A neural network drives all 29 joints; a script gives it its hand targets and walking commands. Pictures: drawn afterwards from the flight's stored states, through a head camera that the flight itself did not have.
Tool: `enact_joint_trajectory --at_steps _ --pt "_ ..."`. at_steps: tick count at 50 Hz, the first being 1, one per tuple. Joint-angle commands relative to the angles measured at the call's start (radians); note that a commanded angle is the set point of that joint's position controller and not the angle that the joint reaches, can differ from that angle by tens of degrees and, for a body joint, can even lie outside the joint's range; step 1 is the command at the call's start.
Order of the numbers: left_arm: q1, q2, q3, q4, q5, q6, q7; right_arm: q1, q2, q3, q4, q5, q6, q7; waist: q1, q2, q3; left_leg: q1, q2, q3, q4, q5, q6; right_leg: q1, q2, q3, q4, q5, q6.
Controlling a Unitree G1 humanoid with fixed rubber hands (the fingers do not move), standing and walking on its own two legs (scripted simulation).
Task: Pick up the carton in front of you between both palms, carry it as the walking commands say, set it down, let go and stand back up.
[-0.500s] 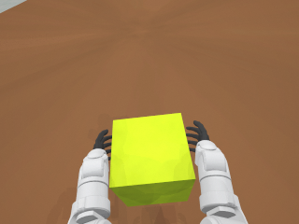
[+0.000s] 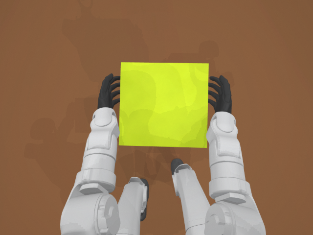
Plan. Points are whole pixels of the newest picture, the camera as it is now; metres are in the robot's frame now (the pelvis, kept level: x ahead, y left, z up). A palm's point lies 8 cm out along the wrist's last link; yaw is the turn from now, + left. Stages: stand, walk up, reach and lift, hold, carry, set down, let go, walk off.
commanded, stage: set down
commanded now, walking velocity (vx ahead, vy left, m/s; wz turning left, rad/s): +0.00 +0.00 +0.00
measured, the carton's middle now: (163, 108) +0.43 -0.05 -0.19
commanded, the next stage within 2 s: none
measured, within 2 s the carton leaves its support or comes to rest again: rests again in 1.56 s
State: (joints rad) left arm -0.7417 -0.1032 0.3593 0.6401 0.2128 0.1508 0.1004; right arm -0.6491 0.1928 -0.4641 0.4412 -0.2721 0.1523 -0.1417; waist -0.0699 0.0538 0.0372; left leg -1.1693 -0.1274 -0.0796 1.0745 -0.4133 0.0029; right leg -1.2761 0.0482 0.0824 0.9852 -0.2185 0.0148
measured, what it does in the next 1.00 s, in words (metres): lowers itself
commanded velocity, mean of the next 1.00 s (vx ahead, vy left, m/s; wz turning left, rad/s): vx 0.00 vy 0.00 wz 0.00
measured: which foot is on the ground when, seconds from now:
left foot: down 0.00-1.00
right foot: down 0.00-1.00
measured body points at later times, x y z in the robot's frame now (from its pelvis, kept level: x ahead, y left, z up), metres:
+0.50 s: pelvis +0.00 +0.00 -0.12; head +0.27 -0.02 +0.24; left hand +0.48 +0.08 -0.24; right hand +0.42 -0.21 -0.22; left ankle +0.04 +0.11 -0.65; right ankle +0.12 -0.12 -0.65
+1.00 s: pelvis -0.05 +0.00 -0.24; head +0.29 -0.04 +0.06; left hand +0.52 +0.06 -0.37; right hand +0.43 -0.23 -0.38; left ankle +0.04 +0.11 -0.65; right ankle +0.11 -0.12 -0.65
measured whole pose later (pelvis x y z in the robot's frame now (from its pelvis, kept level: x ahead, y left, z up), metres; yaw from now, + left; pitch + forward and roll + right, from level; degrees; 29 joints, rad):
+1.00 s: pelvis -0.05 +0.00 -0.24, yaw +4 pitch +45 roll +3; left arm -1.38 0.16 0.27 1.04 0.16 0.24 0.11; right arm -1.14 0.02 -0.57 0.65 -0.21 0.27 -0.15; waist -0.16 0.08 0.06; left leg -2.14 -0.21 -0.01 1.96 -0.61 -0.04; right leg -2.26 0.09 0.09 1.85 -0.37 0.06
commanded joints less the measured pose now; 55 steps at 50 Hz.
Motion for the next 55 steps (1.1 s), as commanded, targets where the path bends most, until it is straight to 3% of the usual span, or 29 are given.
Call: enact_joint_trajectory --at_steps 1,7,16,25,33,40,47,55 --pt "-0.554 -0.918 -0.55 0.02 -0.079 0.015 -0.241 -0.545 0.785 0.62 0.119 0.093 0.054 0.34 -0.04 0.02 -1.078 -0.006 -0.034 0.003 -0.018 0.154 -0.032 0.534 0.076 -0.087 0.185 0.2 -0.002" --pt "-0.549 -0.921 -0.509 0.081 -0.071 0.046 -0.243 -0.533 0.791 0.522 0.19 0.074 0.097 0.382 -0.07 0.0 -1.063 -0.109 -0.028 -0.018 0.066 0.245 -0.034 0.32 0.07 -0.096 0.266 0.239 0.001" --pt "-0.656 -0.869 -0.529 0.088 -0.106 0.001 -0.215 -0.594 0.751 0.476 0.216 0.109 0.075 0.35 -0.101 0.042 -1.111 -0.315 -0.053 0.021 0.236 0.259 -0.036 0.176 0.07 -0.083 0.413 0.3 0.015" --pt "-0.831 -0.768 -0.52 0.109 -0.121 -0.006 -0.185 -0.75 0.705 0.477 0.192 0.159 0.077 0.299 -0.107 0.069 -1.183 -0.483 -0.082 0.082 0.394 0.079 -0.032 0.126 0.071 -0.091 0.55 0.208 0.04" --pt "-0.981 -0.703 -0.469 0.168 -0.16 0.032 -0.191 -0.963 0.658 0.51 0.128 0.194 0.105 0.257 -0.12 -0.017 -1.236 -0.633 -0.093 0.116 0.526 -0.062 -0.017 0.154 0.066 -0.105 0.643 0.089 0.062" --pt "-1.074 -0.623 -0.365 0.311 -0.139 0.055 -0.228 -1.071 0.609 0.428 0.197 0.165 0.119 0.243 -0.127 -0.061 -1.101 -0.819 -0.091 0.126 0.619 -0.19 0.007 0.087 0.054 -0.092 0.695 -0.07 0.062" --pt "-1.154 -0.58 -0.374 0.363 -0.159 0.04 -0.234 -1.127 0.541 0.343 0.23 0.165 0.088 0.238 -0.166 -0.008 -1.066 -0.87 -0.084 0.116 0.694 -0.175 0.008 -0.012 0.044 -0.109 0.781 -0.026 0.052" --pt "-1.181 -0.594 -0.506 0.345 -0.233 0.016 -0.192 -1.156 0.448 0.325 0.203 0.22 0.045 0.27 -0.222 0.101 -1.14 -0.714 -0.071 0.087 0.769 0.031 -0.024 -0.159 0.023 -0.171 0.914 0.192 0.051"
